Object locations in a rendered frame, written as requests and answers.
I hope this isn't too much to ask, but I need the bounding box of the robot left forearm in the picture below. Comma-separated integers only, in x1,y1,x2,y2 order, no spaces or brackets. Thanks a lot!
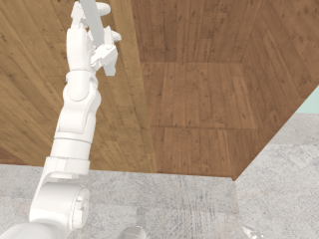
29,70,102,221

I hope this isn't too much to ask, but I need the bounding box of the robot left hand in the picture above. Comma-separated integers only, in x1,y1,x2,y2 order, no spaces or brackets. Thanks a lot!
66,1,122,75

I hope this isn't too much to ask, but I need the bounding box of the wardrobe door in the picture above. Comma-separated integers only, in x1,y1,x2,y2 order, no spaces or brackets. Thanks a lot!
0,0,158,174
0,146,22,160

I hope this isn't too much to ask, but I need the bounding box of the handle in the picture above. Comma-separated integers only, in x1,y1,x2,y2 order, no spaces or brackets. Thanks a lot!
80,0,118,76

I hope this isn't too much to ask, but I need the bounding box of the robot right hand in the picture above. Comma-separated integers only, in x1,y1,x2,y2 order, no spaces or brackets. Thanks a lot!
242,225,263,239

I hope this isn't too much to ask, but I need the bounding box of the left robot upper arm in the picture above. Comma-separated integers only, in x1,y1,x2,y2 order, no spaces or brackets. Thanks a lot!
0,181,90,239

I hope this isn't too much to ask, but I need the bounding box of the robot left thigh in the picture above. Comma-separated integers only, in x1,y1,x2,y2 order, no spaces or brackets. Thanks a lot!
115,226,150,239

